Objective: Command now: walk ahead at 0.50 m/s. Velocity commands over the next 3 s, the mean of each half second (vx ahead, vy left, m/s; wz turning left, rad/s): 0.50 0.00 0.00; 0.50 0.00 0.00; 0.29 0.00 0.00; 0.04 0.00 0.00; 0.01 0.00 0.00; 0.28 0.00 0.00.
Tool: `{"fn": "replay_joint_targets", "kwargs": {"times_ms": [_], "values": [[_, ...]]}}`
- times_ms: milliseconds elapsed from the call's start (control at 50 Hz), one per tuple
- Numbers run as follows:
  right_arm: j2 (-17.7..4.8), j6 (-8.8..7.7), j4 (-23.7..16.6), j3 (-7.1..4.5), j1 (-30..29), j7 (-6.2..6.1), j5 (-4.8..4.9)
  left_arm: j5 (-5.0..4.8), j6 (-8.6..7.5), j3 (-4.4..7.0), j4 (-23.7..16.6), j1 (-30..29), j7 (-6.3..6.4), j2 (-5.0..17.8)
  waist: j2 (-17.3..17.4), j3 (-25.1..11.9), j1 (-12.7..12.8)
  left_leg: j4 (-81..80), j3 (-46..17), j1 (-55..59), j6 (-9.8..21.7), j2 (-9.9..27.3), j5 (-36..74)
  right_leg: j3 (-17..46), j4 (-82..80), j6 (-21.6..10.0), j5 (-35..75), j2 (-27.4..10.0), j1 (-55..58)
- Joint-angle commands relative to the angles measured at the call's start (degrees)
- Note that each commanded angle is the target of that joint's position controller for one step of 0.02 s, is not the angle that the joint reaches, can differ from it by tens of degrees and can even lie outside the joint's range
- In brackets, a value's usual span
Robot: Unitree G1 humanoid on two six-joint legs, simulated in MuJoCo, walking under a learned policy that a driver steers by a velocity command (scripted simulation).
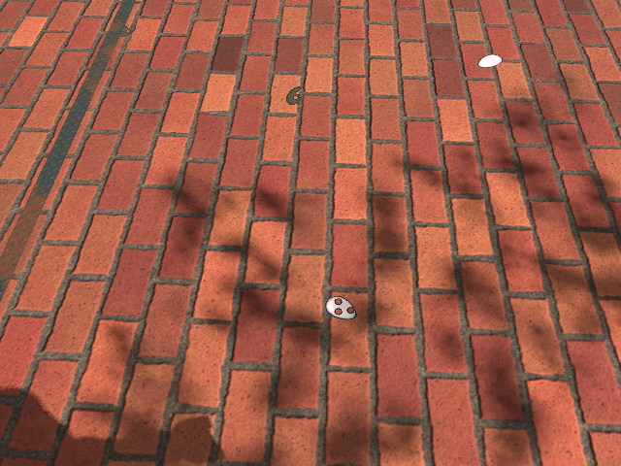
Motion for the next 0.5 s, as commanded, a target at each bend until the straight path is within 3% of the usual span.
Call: {"fn": "replay_joint_targets", "kwargs": {"times_ms": [20, 60, 80, 100, 120, 140, 160, 180, 200, 240, 300, 380, 500], "values": [[-4.3, -1.27, -4.7, -0.93, -5.0, -0.22, 0.05, 0.49, -0.10, 1.56, -0.4, 3.4, 0.81, 8.5, -5.6, 4.0, -1.5, -3.5, 0.8, -1.2, 1.9, -1.5, -4.1, 7.5, 1.7, -7.0, 33.9, -18.4, 1.7], [-5.1, -1.92, -2.8, -1.65, 1.5, -0.76, -0.01, 0.55, 0.06, 1.80, -0.4, 1.5, 1.02, 9.4, -6.0, 0.7, -4.7, -6.5, 2.2, 9.1, 3.8, -4.6, -8.1, 5.8, 9.9, -5.6, 47.7, -17.8, 1.5], [-5.9, -2.43, 0.2, -2.35, 10.2, -1.22, -0.25, 0.29, 0.28, 1.83, -0.5, 0.5, 0.91, 9.6, -4.7, -3.5, -8.4, -10.3, 3.3, 19.5, 5.2, -6.4, -6.3, 4.1, 19.7, -4.6, 50.5, -15.9, -0.6], [-9.0, -3.01, 3.2, -3.53, 20.5, -1.87, -1.33, -0.12, 0.17, 1.43, -1.4, 0.0, 0.76, 8.7, -2.7, -9.6, -12.0, -10.3, -2.5, 34.7, 7.6, -1.2, -6.9, 2.7, 32.7, -3.4, 40.0, -13.7, -10.2], [-15.5, -3.09, 3.9, -5.23, 28.3, -2.26, -2.68, -2.41, 0.12, 0.21, -3.3, 4.8, 0.09, 3.2, 8.7, -18.8, -11.6, -12.9, -28.3, 53.3, 14.7, 16.9, -12.8, -1.6, 55.7, -0.4, 10.1, -5.5, -30.2], [-14.3, -2.06, 4.0, -5.21, 25.9, -1.60, -0.49, -1.34, 0.21, 1.48, -2.6, 4.3, 0.07, 6.9, 7.4, -19.9, -10.7, -21.0, -42.6, 51.9, 17.2, 20.2, -14.7, 4.6, 65.1, -0.8, -14.1, -1.3, -38.6], [-11.8, -1.82, 3.2, -4.52, 19.0, -1.40, 0.65, -0.50, 0.43, 2.09, -4.1, -1.3, 0.04, 8.1, 3.2, -9.6, -7.9, -22.1, -33.2, 43.3, 15.1, 17.6, -18.0, 6.9, 66.1, -1.4, -9.0, -5.5, -42.5], [-8.0, -2.17, 2.3, -3.55, 14.5, -1.10, 0.76, -0.26, 0.15, 1.95, -5.1, -4.9, -0.30, 7.3, 0.6, -4.4, -6.6, -24.6, -26.7, 34.9, 13.4, 15.2, -15.2, 6.8, 63.0, -1.4, -4.3, -7.5, -41.6], [-5.8, -2.57, 2.5, -2.91, 12.7, -1.08, 0.62, -0.05, 0.45, 1.99, -5.1, -5.9, -0.46, 6.1, 0.3, -1.3, -4.7, -26.5, -21.4, 29.2, 11.0, 12.3, -11.4, 6.6, 59.3, -1.2, -1.9, -9.3, -38.9], [-3.4, -3.33, 4.1, -2.06, 13.8, -1.45, 0.66, 1.16, 2.00, 1.74, -4.4, -4.1, -1.08, 4.0, 1.6, -0.4, -2.2, -28.3, -14.7, 23.4, 8.8, 8.8, -5.1, 6.0, 55.4, 0.0, -0.1, -10.3, -33.8], [-5.6, -4.26, 6.1, -2.35, 18.3, -1.65, 0.76, 1.20, 3.19, 1.96, -6.0, -7.7, -1.65, 4.0, 1.2, 0.5, -1.6, -29.7, -10.9, 23.5, 9.3, 7.5, 1.2, 4.4, 52.1, 1.3, 3.8, -10.9, -36.8], [-5.6, -4.09, 7.3, -1.97, 22.8, -1.69, 0.72, 0.69, 3.49, 1.89, -9.6, -18.2, -1.83, 4.7, 1.2, 2.8, -3.7, -31.2, -8.4, 26.8, 8.8, 6.2, 4.7, 2.8, 42.2, 2.9, 11.4, -11.8, -43.2], [-5.8, -3.97, 9.3, -1.64, 29.1, -2.20, 0.39, 0.11, 3.06, 1.01, -13.1, -29.0, -1.80, 4.0, 1.9, 3.6, -6.9, -29.4, -6.1, 34.6, 8.2, 6.7, 12.3, 0.2, 28.0, 2.2, 15.7, -9.2, -42.2]]}}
